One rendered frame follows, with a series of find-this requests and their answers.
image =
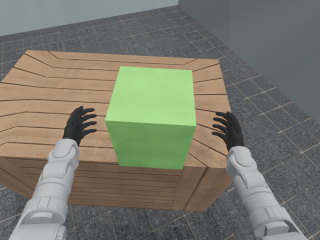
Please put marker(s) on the left robot forearm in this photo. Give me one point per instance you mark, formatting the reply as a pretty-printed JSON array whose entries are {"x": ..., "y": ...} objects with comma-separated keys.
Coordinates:
[{"x": 48, "y": 204}]

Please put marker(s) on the right robot forearm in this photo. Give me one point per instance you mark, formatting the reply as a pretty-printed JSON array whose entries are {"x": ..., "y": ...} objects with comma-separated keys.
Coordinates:
[{"x": 265, "y": 216}]

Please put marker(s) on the pedestal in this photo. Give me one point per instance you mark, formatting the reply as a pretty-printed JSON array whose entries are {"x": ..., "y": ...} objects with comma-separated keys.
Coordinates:
[{"x": 43, "y": 88}]

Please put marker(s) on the robot right hand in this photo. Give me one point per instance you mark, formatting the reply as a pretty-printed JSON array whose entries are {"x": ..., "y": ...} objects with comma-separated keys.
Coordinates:
[{"x": 233, "y": 133}]

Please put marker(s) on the carton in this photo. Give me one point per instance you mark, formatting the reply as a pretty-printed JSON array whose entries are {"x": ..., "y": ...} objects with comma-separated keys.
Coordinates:
[{"x": 151, "y": 117}]

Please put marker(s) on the robot left upper arm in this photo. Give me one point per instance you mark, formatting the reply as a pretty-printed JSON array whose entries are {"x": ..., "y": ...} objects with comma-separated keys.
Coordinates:
[{"x": 45, "y": 231}]

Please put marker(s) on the robot left hand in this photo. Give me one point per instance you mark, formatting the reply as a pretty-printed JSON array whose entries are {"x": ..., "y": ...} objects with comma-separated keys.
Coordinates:
[{"x": 75, "y": 126}]

